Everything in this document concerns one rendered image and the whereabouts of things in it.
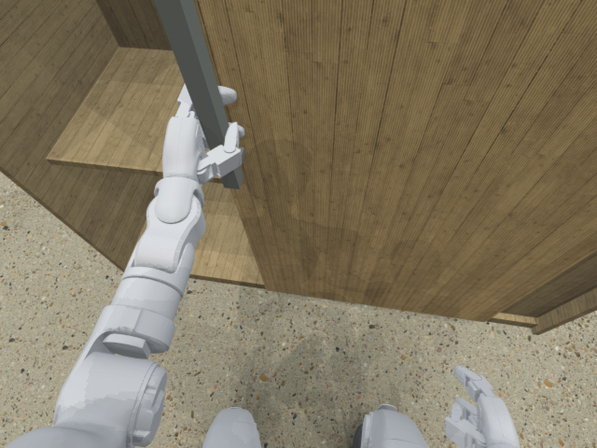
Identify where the left robot hand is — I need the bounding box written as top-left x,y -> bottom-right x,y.
162,84 -> 244,187

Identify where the left robot forearm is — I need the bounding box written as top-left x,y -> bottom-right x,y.
54,176 -> 206,426

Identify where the left robot upper arm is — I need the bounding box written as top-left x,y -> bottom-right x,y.
4,352 -> 167,448

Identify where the left robot thigh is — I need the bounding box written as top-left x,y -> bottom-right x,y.
202,409 -> 261,448

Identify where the right robot hand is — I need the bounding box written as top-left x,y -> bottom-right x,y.
445,365 -> 520,448

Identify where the robot thigh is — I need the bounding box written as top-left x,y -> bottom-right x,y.
361,409 -> 429,448
202,409 -> 261,448

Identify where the right robot thigh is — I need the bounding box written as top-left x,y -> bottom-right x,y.
361,409 -> 429,448

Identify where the wardrobe door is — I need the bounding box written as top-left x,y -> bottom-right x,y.
500,251 -> 597,317
193,0 -> 597,322

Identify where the handle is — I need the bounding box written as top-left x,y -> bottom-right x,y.
154,0 -> 245,189

